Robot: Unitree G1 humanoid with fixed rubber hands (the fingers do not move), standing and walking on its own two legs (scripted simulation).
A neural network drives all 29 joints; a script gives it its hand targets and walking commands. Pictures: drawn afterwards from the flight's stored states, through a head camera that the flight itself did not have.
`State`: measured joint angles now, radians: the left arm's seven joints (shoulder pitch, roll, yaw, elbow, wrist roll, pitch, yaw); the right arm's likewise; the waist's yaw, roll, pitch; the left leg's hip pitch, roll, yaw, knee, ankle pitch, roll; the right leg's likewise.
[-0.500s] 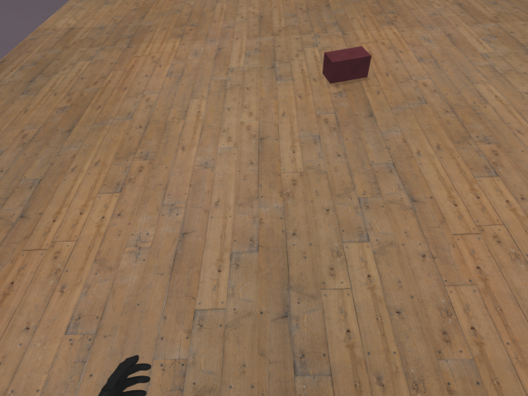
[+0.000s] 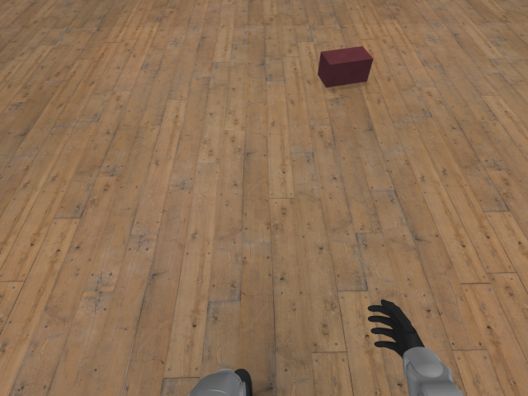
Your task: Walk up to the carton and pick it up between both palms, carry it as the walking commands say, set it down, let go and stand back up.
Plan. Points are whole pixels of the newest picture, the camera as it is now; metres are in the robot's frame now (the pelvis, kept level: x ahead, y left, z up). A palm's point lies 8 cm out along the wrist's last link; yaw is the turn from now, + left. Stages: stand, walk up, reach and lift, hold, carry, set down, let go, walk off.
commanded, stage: walk up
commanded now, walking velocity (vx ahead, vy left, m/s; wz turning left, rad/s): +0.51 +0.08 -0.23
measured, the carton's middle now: (344, 66) +2.09 -0.34 -0.67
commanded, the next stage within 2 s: none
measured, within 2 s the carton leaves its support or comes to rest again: neither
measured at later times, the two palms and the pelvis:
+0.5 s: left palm (226, 211) +0.48 +0.14 -0.10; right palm (463, 377) +0.19 -0.30 -0.13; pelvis +0.30 -0.07 +0.01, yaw -4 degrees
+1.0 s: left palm (202, 217) +0.47 +0.20 -0.12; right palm (392, 143) +0.72 -0.26 -0.10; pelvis +0.56 -0.03 +0.01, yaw -4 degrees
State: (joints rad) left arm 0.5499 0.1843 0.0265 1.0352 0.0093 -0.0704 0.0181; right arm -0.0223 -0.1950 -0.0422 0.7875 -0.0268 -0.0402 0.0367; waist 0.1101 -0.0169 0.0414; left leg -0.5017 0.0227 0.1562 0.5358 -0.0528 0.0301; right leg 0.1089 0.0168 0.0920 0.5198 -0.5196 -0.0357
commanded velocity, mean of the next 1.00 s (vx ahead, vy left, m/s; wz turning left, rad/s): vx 0.50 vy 0.05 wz -0.11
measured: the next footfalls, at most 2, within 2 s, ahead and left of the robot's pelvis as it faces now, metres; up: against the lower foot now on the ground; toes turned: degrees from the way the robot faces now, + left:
right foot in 0.46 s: +0.43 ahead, -0.19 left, +0.00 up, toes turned -12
left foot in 0.98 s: +0.73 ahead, +0.08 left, +0.00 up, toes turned +3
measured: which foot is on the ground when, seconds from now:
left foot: down 0.00-0.46, up 0.48-0.96, down 0.98-1.00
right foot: up 0.00-0.44, down 0.46-1.00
